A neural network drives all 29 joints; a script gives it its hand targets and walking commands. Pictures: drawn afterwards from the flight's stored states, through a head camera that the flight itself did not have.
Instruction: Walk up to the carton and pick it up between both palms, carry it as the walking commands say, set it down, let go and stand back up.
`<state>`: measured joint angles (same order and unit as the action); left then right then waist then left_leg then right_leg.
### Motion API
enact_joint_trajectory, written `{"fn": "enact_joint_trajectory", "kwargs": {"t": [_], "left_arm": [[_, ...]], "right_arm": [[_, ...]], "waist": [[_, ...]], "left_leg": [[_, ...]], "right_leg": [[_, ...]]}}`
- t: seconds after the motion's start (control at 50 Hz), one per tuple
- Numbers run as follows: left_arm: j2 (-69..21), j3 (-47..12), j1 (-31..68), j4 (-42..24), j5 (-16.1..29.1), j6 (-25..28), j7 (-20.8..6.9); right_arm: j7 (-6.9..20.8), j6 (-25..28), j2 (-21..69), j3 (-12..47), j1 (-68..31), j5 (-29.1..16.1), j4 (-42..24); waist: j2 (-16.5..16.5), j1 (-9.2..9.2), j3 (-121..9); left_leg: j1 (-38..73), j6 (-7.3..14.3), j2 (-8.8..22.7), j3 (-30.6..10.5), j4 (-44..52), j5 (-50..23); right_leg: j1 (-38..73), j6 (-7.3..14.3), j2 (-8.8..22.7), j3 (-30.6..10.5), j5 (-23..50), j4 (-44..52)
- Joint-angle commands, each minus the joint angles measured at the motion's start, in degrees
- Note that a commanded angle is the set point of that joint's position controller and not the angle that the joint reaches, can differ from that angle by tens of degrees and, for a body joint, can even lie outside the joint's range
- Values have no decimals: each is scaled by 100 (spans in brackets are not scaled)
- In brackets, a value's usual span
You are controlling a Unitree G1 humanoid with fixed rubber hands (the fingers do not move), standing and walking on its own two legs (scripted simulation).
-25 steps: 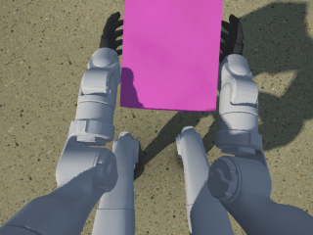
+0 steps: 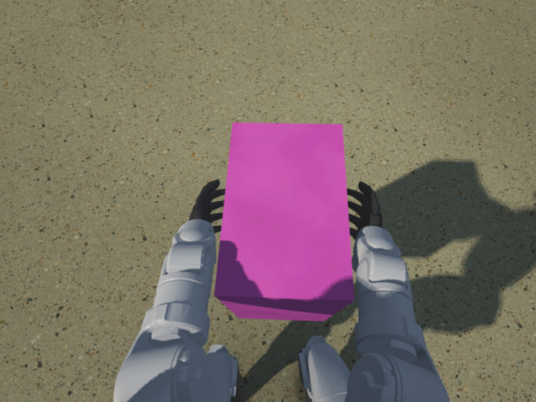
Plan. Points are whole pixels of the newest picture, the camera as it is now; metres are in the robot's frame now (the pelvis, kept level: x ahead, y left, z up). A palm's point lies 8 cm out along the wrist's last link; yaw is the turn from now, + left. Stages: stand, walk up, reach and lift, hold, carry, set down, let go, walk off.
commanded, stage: reach and lift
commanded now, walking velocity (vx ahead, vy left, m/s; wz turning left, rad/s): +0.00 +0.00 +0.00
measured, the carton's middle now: (283, 234) +0.38 -0.04 -0.11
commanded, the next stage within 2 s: none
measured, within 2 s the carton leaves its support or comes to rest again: neither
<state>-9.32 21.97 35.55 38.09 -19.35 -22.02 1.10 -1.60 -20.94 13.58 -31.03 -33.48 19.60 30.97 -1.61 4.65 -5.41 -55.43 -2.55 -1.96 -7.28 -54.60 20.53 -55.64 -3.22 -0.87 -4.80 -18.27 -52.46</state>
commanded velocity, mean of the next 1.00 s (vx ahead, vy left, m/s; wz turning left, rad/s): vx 0.00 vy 0.00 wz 0.00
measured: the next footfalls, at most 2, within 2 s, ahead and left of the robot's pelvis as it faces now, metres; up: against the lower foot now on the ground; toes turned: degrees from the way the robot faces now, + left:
none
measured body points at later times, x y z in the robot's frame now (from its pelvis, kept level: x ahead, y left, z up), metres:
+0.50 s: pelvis +0.02 +0.00 +0.05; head +0.08 +0.00 +0.49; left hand +0.37 +0.10 +0.02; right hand +0.35 -0.17 +0.03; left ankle +0.05 +0.14 -0.67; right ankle +0.06 -0.15 -0.67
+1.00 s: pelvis +0.01 +0.00 +0.06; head -0.01 +0.00 +0.51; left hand +0.35 +0.10 +0.09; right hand +0.33 -0.16 +0.09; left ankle +0.05 +0.14 -0.67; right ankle +0.06 -0.15 -0.67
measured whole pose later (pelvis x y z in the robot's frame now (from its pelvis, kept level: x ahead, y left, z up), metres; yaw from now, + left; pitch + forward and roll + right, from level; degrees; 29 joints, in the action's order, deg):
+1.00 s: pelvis +0.01 +0.00 +0.06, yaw +0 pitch -3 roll +0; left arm -9.5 14.6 25.2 29.6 -16.5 -36.5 1.6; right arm -3.2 -36.8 12.3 -21.0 -25.5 17.7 25.0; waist -0.8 4.5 -0.3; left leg -14.3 -1.7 -0.9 -6.8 -30.8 13.7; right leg -14.4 -3.0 0.4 -5.1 -11.5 -28.7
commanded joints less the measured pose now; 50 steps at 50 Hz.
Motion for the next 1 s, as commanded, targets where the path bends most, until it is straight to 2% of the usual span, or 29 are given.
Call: {"fn": "enact_joint_trajectory", "kwargs": {"t": [0.0, 0.02, 0.04, 0.06, 0.08, 0.14, 0.18, 0.2, 0.24, 0.26, 0.3, 0.36, 0.4, 0.42, 0.44, 0.46, 0.48, 0.52, 0.58, 0.62, 0.68, 0.74, 0.76, 0.8, 0.82, 0.86, 0.9, 0.96, 0.98], "left_arm": [[-6253, -3106, 3502, -444, 919, 634, -1113], [-6323, -3302, 3443, -621, 1000, 644, -1088], [-6478, -3622, 3453, -748, 1132, 622, -1111], [-6440, -3709, 3298, -781, 1143, 614, -1119], [-6469, -3750, 3144, -712, 1172, 574, -1145], [-6467, -4135, 2924, -974, 1325, 503, -1178], [-6437, -4033, 2649, -903, 1313, 431, -1210], [-6481, -4127, 2718, -983, 1384, 405, -1241], [-6395, -4032, 2763, -1007, 1332, 353, -1249], [-6220, -3740, 2631, -841, 1145, 330, -1236], [-6275, -3749, 2671, -960, 1199, 272, -1264], [-6154, -3535, 2574, -847, 1056, 184, -1272], [-6173, -3498, 2478, -847, 1057, 129, -1288], [-6149, -3560, 2363, -837, 1082, 80, -1305], [-6098, -3359, 2304, -797, 992, 50, -1285], [-6215, -3483, 2408, -851, 1073, 11, -1291], [-6192, -3456, 2371, -874, 1062, -17, -1299], [-6225, -3662, 2581, -1078, 1240, -71, -1304], [-6109, -3670, 2613, -1199, 1303, -188, -1328], [-6153, -3693, 2667, -1237, 1364, -281, -1326], [-6131, -3636, 2794, -1177, 1398, -435, -1323], [-6022, -3548, 2824, -1066, 1379, -603, -1355], [-6052, -3546, 2978, -1108, 1424, -665, -1353], [-5944, -3485, 3022, -1091, 1472, -747, -1361], [-6015, -3500, 3144, -1103, 1498, -799, -1356], [-5983, -3527, 3113, -1127, 1545, -889, -1388], [-6105, -3543, 3133, -1203, 1590, -977, -1385], [-6014, -3698, 3171, -1482, 1791, -1105, -1362], [-6081, -3603, 3081, -1407, 1756, -1175, -1344]], "right_arm": [[1441, 131, 5735, 3835, -3003, -1007, 438], [1431, 131, 5844, 3956, -2856, -1064, 452], [1413, 161, 5777, 4135, -2767, -1098, 222], [1385, 175, 5664, 4128, -2582, -1032, 211], [1362, 154, 5583, 4229, -2519, -1035, 136], [1343, 71, 5724, 4473, -2175, -1131, -58], [1346, -12, 5825, 4493, -1950, -1122, -16], [1351, -32, 5825, 4545, -1904, -1173, -71], [1375, -98, 5896, 4433, -1812, -1162, 122], [1398, -136, 5800, 4164, -1701, -952, 351], [1408, -205, 5919, 4177, -1619, -987, 364], [1461, -292, 5940, 4006, -1563, -961, 530], [1434, -332, 6075, 4168, -1670, -1053, 376], [1436, -362, 6041, 4217, -1699, -1056, 219], [1437, -423, 6038, 4062, -1552, -983, 389], [1426, -425, 5976, 4139, -1657, -1053, 247], [1424, -464, 5982, 4167, -1710, -1022, 211], [1406, -554, 6016, 4203, -1592, -1081, 230], [1362, -687, 6101, 4242, -1683, -1104, 185], [1335, -766, 6073, 4218, -1678, -1128, 145], [1322, -911, 6042, 4093, -1723, -1136, 215], [1304, -1067, 6022, 4028, -1814, -1177, 203], [1316, -1141, 6025, 3962, -1788, -1185, 357], [1326, -1267, 6042, 3957, -1961, -1257, 341], [1317, -1300, 6121, 4052, -2069, -1367, 252], [1325, -1409, 6185, 4187, -2267, -1500, 89], [1328, -1513, 6137, 4232, -2377, -1542, -48], [1318, -1697, 6178, 4453, -2318, -1720, -265], [1303, -1771, 6109, 4350, -2199, -1608, -138]], "waist": [[-137, -186, -3875], [-87, -155, -3977], [-146, -12, -4219], [-219, 41, -4225], [-123, 117, -4166], [5, 216, -4287], [104, 184, -4100], [83, 234, -4153], [8, 176, -3644], [-30, 137, -3130], [-7, 158, -2882], [-126, 37, -2605], [-107, -75, -2658], [-6, -47, -2662], [-63, -62, -2516], [-112, -33, -2530], [-24, -54, -2513], [91, 71, -2509], [229, 49, -2443], [81, 62, -2274], [140, 144, -1916], [98, 84, -1634], [38, 133, -1503], [129, 57, -1316], [35, 48, -1305], [125, -92, -1363], [113, -52, -1416], [83, -107, -1383], [142, -83, -1234]], "left_leg": [[2028, 207, -708, 341, 965, -1957], [2257, 195, -697, 317, 993, -2174], [2527, 165, -704, 294, 1022, -2328], [2546, 135, -690, 292, 1037, -2382], [2580, 146, -686, 312, 1106, -2308], [2838, 138, -679, 331, 1324, -2493], [2863, 166, -648, 330, 1508, -2468], [2877, 163, -658, 322, 1580, -2392], [2836, 210, -646, 330, 1800, -2091], [2702, 207, -625, 365, 1913, -1930], [2844, 208, -624, 382, 2086, -1693], [2948, 227, -591, 436, 2316, -1606], [3099, 252, -614, 489, 2391, -1711], [3186, 254, -610, 478, 2428, -1771], [3096, 247, -589, 504, 2480, -1697], [3198, 250, -595, 496, 2518, -1753], [3287, 266, -589, 511, 2558, -1765], [3445, 237, -544, 487, 2645, -1678], [3564, 244, -527, 534, 2758, -1527], [3626, 243, -508, 511, 2841, -1395], [3611, 263, -460, 484, 2961, -999], [3564, 266, -455, 491, 3071, -749], [3617, 260, -442, 490, 3103, -535], [3617, 268, -409, 479, 3150, -383], [3698, 288, -424, 470, 3148, -279], [3796, 298, -406, 482, 3178, -327], [3927, 282, -421, 465, 3176, -390], [4177, 266, -358, 414, 3248, -684], [4179, 252, -330, 373, 3270, -646]], "right_leg": [[2551, 111, -716, 430, 2320, 575], [2644, 105, -733, 440, 2483, 609], [2731, 120, -753, 439, 2582, 670], [2765, 142, -737, 446, 2632, 701], [2928, 144, -727, 429, 2599, 813], [3338, 117, -747, 453, 2850, 990], [3585, 117, -721, 428, 2874, 1110], [3698, 124, -734, 431, 2821, 1163], [3704, 145, -693, 417, 2542, 1342], [3546, 163, -690, 428, 2383, 1427], [3730, 175, -686, 402, 2149, 1618], [3841, 174, -667, 426, 2111, 1799], [4180, 149, -656, 382, 2227, 1902], [4284, 134, -676, 386, 2280, 1969], [4363, 152, -666, 369, 2259, 1999], [4450, 146, -652, 387, 2295, 2029], [4446, 129, -662, 392, 2258, 2086], [4597, 123, -687, 409, 2197, 2164], [4873, 104, -658, 367, 2134, 2288], [4968, 126, -617, 349, 1999, 2340], [4923, 140, -588, 365, 1614, 2435], [5037, 137, -572, 380, 1394, 2549], [5008, 163, -548, 360, 1168, 2586], [5017, 152, -534, 422, 954, 2610], [5055, 152, -477, 387, 859, 2643], [5125, 108, -488, 411, 816, 2679], [5258, 108, -479, 411, 876, 2716], [5433, 93, -436, 395, 1178, 2740], [5347, 114, -467, 399, 1083, 2771]]}}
